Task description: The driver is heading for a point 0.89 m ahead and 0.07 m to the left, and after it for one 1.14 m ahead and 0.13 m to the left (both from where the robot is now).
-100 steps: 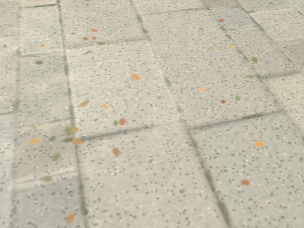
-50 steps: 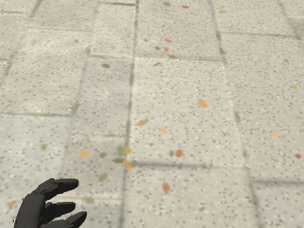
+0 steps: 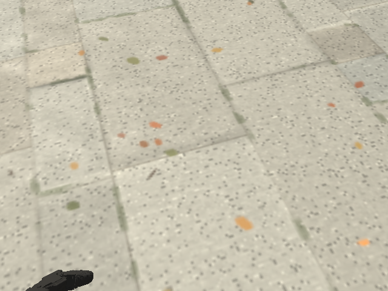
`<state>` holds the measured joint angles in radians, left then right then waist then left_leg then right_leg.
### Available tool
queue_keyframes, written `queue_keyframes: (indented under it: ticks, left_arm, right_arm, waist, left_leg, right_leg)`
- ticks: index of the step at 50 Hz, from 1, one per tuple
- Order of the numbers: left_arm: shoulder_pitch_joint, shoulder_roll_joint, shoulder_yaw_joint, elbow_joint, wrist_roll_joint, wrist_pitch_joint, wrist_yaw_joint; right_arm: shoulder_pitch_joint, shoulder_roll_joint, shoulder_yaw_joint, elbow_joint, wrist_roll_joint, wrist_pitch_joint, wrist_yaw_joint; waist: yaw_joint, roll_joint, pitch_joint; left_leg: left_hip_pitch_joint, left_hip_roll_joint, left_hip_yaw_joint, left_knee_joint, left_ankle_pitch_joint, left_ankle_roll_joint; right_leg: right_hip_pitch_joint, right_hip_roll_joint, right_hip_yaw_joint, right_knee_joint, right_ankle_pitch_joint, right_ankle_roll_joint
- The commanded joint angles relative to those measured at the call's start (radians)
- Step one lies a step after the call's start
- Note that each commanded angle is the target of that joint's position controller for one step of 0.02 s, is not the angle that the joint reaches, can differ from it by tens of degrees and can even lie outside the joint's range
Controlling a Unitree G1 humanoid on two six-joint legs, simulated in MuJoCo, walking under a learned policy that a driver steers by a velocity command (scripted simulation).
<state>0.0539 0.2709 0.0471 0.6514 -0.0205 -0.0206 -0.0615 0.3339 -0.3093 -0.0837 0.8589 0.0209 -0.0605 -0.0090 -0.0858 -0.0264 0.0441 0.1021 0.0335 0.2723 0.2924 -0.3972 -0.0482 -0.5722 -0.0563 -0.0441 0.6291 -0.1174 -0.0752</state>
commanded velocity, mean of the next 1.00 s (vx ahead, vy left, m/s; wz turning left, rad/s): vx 0.50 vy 0.00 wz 0.16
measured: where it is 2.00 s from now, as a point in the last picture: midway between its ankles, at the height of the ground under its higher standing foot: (145, 147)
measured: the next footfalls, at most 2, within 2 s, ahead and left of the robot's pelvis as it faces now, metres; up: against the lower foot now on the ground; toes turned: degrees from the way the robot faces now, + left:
right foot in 0.04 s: +0.18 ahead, -0.10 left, +0.00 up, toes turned -4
left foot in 0.56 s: +0.52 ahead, +0.09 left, +0.00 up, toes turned +2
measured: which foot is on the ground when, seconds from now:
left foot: down 0.00-0.02, up 0.04-0.54, down 0.56-1.00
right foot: up 0.00-0.02, down 0.04-0.56, up 0.58-1.00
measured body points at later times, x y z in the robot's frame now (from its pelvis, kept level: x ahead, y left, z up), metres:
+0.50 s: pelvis +0.29 -0.02 +0.01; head +0.32 -0.02 +0.46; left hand +0.36 +0.27 -0.11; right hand +0.47 -0.27 -0.09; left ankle +0.48 +0.10 -0.70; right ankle +0.14 -0.10 -0.73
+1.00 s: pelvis +0.59 +0.00 +0.01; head +0.62 +0.01 +0.46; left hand +0.76 +0.28 -0.06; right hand +0.71 -0.28 -0.10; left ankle +0.48 +0.08 -0.73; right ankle +0.78 -0.10 -0.71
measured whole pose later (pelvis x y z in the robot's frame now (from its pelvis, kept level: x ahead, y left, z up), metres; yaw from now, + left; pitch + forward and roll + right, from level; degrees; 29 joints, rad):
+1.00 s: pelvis +0.59 +0.00 +0.01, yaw +15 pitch +2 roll +1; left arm 0.05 0.28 0.03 0.67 0.00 -0.11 -0.02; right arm 0.36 -0.30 -0.07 0.72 0.02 -0.03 -0.01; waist -0.08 -0.03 0.02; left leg -0.10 -0.12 -0.20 0.43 -0.35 0.06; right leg -0.54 -0.01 0.10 0.50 0.00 0.05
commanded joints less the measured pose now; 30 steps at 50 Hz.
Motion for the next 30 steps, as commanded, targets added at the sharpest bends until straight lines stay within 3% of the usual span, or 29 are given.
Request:
queue_keyframes:
  ticks: [1,2,3,4,5,6,7,8,9,12,16,18,21,23,25,27,28,29,30]
  left_arm:
    - [0.237,0.181,0.084,-0.014,-0.004,-0.002,0.01]
    - [0.391,0.271,0.118,0.021,-0.008,0.011,0.033]
    - [0.334,0.369,0.122,0.002,-0.013,-0.002,0.035]
    - [0.36,0.273,0.096,-0.021,-0.006,-0.017,0.029]
    - [0.324,0.223,0.08,-0.01,0.002,-0.033,0.026]
    - [0.265,0.196,0.071,-0.014,-0.001,-0.039,0.027]
    - [0.197,0.155,0.058,-0.024,0.003,-0.039,0.03]
    - [0.161,0.13,0.048,-0.039,0.019,-0.041,0.035]
    - [0.148,0.117,0.043,-0.039,0.024,-0.044,0.038]
    - [0.177,0.143,0.045,-0.001,0.023,-0.06,0.048]
    - [0.212,0.148,0.04,0.039,0.024,-0.065,0.059]
    - [0.239,0.162,0.041,0.062,0.024,-0.069,0.059]
    - [0.274,0.17,0.045,0.101,0.022,-0.064,0.058]
    - [0.284,0.173,0.048,0.118,0.019,-0.053,0.061]
    - [0.268,0.186,0.053,0.121,0.016,-0.04,0.069]
    - [0.243,0.209,0.058,0.111,0.019,-0.025,0.082]
    - [0.228,0.205,0.053,0.103,0.018,-0.016,0.09]
    - [0.254,0.169,0.035,0.079,0.038,-0.023,0.099]
    - [0.377,0.044,-0.004,0.055,0.052,-0.05,0.074]
  right_arm:
    - [-0.053,-0.2,-0.043,-0.068,0.012,0.011,-0.013]
    - [-0.028,-0.147,-0.021,-0.088,-0.018,0.004,-0.015]
    - [0.057,-0.011,0.024,-0.15,-0.046,-0.026,0.0]
    - [-0.074,-0.108,0.009,-0.16,-0.003,-0.062,0.012]
    - [-0.155,-0.143,-0.001,-0.189,0.027,-0.079,0.017]
    - [-0.154,-0.13,0.004,-0.183,0.012,-0.087,0.01]
    - [-0.135,-0.132,-0.001,-0.163,-0.014,-0.084,0.004]
    - [-0.106,-0.134,-0.005,-0.153,-0.021,-0.071,0.006]
    - [-0.081,-0.122,-0.004,-0.142,-0.022,-0.058,0.009]
    - [-0.099,-0.076,0.009,-0.14,-0.023,-0.03,0.011]
    - [-0.207,-0.046,0.026,-0.161,-0.011,-0.032,0.023]
    - [-0.267,-0.036,0.032,-0.177,-0.002,-0.036,0.034]
    - [-0.32,-0.042,0.033,-0.205,0.006,-0.037,0.051]
    - [-0.342,-0.043,0.033,-0.226,0.004,-0.038,0.066]
    - [-0.319,-0.052,0.029,-0.237,-0.001,-0.038,0.077]
    - [-0.195,-0.1,0.004,-0.221,-0.007,-0.028,0.074]
    - [-0.057,-0.144,-0.022,-0.192,-0.008,-0.025,0.066]
    - [0.091,-0.223,-0.044,-0.176,-0.008,-0.017,0.051]
    - [0.095,-0.27,-0.051,-0.176,0.0,-0.023,0.056]
  waist:
    - [0.205,0.092,-0.147]
    - [0.255,-0.034,-0.239]
    - [0.119,-0.253,-0.339]
    - [0.21,-0.11,-0.391]
    - [0.209,-0.071,-0.24]
    - [0.16,0.002,-0.167]
    - [0.116,0.014,-0.12]
    - [0.084,-0.014,-0.109]
    - [0.069,-0.019,-0.11]
    - [0.073,-0.016,-0.074]
    - [0.124,-0.026,-0.024]
    - [0.155,-0.024,0.001]
    - [0.177,-0.011,0.036]
    - [0.177,-0.007,0.043]
    - [0.151,-0.024,0.017]
    - [0.078,-0.059,-0.086]
    - [0.0,-0.038,-0.165]
    - [-0.046,0.08,-0.285]
    - [0.055,0.317,-0.388]
  left_leg:
    - [-0.105,0.21,-0.031,0.388,1.031,0.117]
    - [-0.369,0.163,-0.03,0.709,0.659,0.067]
    - [-0.796,-0.048,-0.171,1.028,-0.205,0.011]
    - [-0.903,-0.034,-0.36,1.103,-0.195,0.029]
    - [-0.965,0.008,-0.352,1.067,-0.087,0.053]
    - [-0.914,0.051,-0.353,0.982,-0.002,0.06]
    - [-0.839,0.084,-0.349,0.898,0.05,0.051]
    - [-0.765,0.106,-0.355,0.862,0.089,0.045]
    - [-0.726,0.112,-0.344,0.833,0.11,0.034]
    - [-0.73,0.117,-0.311,0.727,0.219,-0.001]
    - [-0.727,0.098,-0.292,0.468,0.496,0.013]
    - [-0.71,0.077,-0.278,0.373,0.579,0.028]
    - [-0.77,0.054,-0.294,0.297,0.551,0.058]
    - [-0.815,0.037,-0.293,0.269,0.473,0.084]
    - [-0.782,0.006,-0.262,0.257,0.372,0.115]
    - [-0.6,-0.068,-0.197,0.271,0.276,0.154]
    - [-0.395,-0.099,-0.192,0.231,0.323,0.187]
    - [-0.085,0.065,-0.439,0.241,0.39,0.257]
    - [0.256,0.282,-0.988,0.143,0.192,0.453]
  right_leg:
    - [0.381,0.124,-0.076,-0.064,-0.032,-0.085]
    - [0.691,-0.006,0.15,-0.082,-0.022,-0.147]
    - [0.973,-0.244,0.741,-0.207,-0.227,-0.341]
    - [0.98,-0.279,0.858,-0.34,-0.324,-0.334]
    - [0.872,-0.251,0.711,-0.355,-0.236,-0.285]
    - [0.726,-0.206,0.594,-0.348,-0.128,-0.251]
    - [0.596,-0.169,0.485,-0.354,-0.01,-0.225]
    - [0.512,-0.146,0.428,-0.374,0.078,-0.217]
    - [0.468,-0.138,0.389,-0.395,0.146,-0.218]
    - [0.4,-0.122,0.255,-0.438,0.298,-0.212]
    - [0.404,-0.076,0.12,-0.472,0.239,-0.144]
    - [0.425,-0.093,0.099,-0.496,0.171,-0.13]
    - [0.549,-0.146,0.079,-0.484,0.178,-0.125]
    - [0.646,-0.178,0.065,-0.441,0.257,-0.113]
    - [0.704,-0.19,0.04,-0.361,0.473,-0.088]
    - [0.719,-0.17,0.003,-0.163,0.836,-0.058]
    - [0.643,-0.132,-0.039,0.041,0.869,-0.025]
    - [0.408,-0.086,-0.063,0.354,0.556,0.014]
    - [-0.032,0.144,0.029,0.679,-0.397,0.078]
